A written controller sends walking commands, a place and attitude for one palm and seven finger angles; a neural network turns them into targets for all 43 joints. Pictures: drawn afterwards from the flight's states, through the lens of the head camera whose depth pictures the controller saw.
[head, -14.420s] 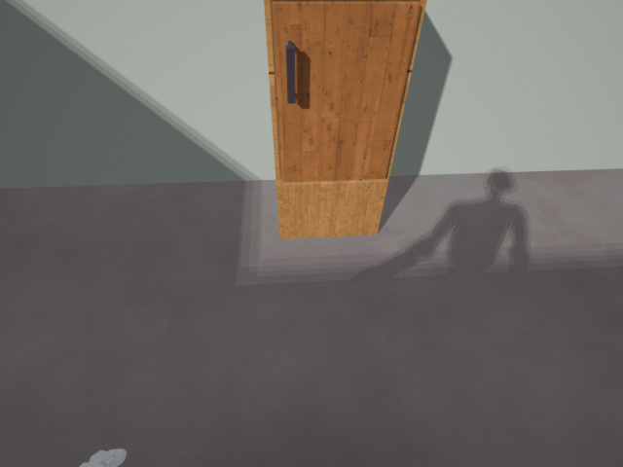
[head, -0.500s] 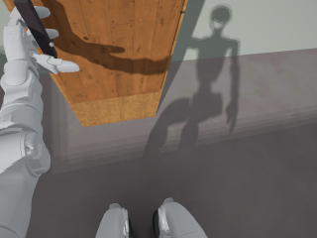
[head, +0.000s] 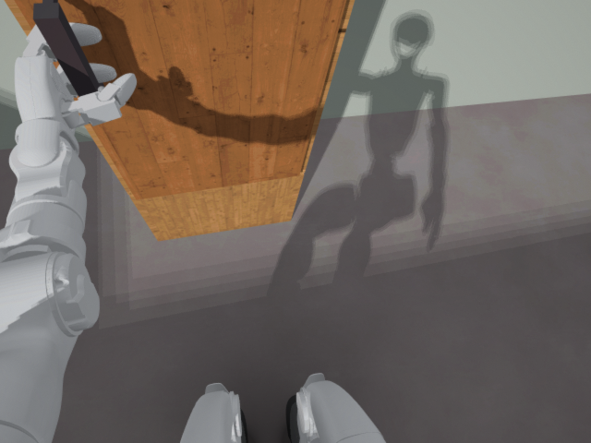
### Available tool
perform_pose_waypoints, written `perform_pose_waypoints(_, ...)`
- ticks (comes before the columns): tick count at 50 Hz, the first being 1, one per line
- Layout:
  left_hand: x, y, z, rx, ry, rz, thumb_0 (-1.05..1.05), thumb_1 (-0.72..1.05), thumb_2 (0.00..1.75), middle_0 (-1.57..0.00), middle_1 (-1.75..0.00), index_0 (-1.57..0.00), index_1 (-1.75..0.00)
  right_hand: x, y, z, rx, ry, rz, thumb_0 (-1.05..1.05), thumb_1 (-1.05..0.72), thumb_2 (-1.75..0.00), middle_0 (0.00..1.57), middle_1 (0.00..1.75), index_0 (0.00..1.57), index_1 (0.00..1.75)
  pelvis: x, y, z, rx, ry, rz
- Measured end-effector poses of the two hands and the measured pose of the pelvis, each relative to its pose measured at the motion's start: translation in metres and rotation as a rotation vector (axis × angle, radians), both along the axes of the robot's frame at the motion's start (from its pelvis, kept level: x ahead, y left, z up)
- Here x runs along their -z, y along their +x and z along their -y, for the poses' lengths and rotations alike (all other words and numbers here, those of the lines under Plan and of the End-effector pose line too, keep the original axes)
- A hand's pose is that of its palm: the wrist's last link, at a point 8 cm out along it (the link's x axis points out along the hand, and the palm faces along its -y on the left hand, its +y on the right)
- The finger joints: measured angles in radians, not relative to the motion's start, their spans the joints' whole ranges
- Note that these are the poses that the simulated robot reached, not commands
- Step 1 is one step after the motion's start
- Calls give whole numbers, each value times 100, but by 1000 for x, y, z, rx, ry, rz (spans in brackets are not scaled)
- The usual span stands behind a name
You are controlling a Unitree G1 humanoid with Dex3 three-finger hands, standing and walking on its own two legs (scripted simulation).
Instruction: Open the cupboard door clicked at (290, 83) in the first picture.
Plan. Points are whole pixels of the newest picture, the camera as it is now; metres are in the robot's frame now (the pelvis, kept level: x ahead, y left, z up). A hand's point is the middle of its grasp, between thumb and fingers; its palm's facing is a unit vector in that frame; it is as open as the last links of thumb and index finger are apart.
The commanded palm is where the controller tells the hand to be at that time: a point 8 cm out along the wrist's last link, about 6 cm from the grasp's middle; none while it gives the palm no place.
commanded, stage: close the thumb around the handle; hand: left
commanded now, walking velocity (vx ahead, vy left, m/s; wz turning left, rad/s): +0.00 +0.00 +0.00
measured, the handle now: (78, 58) +0.60 +0.21 +0.08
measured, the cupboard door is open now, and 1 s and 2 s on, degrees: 1 27 46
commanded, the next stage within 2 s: pull the door open along its arc in 0.24 s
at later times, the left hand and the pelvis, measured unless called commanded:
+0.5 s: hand (102, 93) +0.54 +0.18 +0.07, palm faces +0.10 -0.99 -0.01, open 5.7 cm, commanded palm +0.51 +0.21 +0.07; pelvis +0.00 +0.00 +0.00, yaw -1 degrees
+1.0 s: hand (166, 188) +0.41 +0.11 +0.08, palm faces +0.33 -0.94 +0.09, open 6.1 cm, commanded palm +0.35 +0.15 +0.07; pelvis +0.01 -0.01 +0.02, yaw +0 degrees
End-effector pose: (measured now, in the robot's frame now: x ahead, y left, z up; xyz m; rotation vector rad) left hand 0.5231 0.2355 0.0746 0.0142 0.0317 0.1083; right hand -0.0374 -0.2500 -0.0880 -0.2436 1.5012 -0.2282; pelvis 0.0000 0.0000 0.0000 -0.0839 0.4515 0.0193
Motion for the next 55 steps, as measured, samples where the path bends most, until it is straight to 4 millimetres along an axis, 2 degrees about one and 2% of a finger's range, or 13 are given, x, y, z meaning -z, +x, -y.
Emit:
perform_pose_waypoints(6,0,0,-1,0,-2,3,1,63,79,-37,-132,-36,-132,1,4,2,-3,-4,6,0,-90,-90,20,30,20,30,0,1,1,1,1,0)
perform_pose_waypoints(9,0,0,0,0,-1,4,1,73,83,-37,-133,-37,-133,1,5,3,-3,-3,9,0,-91,-90,20,30,20,30,0,1,1,1,1,0)
perform_pose_waypoints(23,0,-2,0,4,-3,3,1,73,80,-36,-135,-36,-135,1,6,4,9,-4,20,0,-91,-90,20,30,20,30,-1,1,2,11,6,5)
perform_pose_waypoints(29,1,-14,3,16,-3,8,1,72,77,-37,-135,-36,-135,0,11,2,21,13,38,0,-91,-90,20,30,20,30,-5,4,2,23,14,18)
perform_pose_waypoints(35,1,-42,11,37,-3,16,1,71,74,-37,-135,-36,-135,-4,33,2,28,36,105,0,-91,-90,20,30,20,30,-14,11,2,33,24,49)
perform_pose_waypoints(41,2,-84,28,48,-26,28,1,68,71,-37,-135,-37,-135,-8,73,3,-4,59,230,0,-91,-90,20,30,20,30,-21,15,2,33,33,91)
perform_pose_waypoints(47,5,-131,64,-159,-114,52,3,66,71,-36,-135,-38,-135,-6,123,-1,-102,99,364,0,-91,-90,20,30,20,30,-22,13,3,25,43,120)
perform_pose_waypoints(55,1,-184,120,-310,-46,29,1,66,73,-36,-134,-37,-134,-1,174,-16,-203,168,497,0,-91,-90,20,30,20,30,-19,4,13,8,64,164)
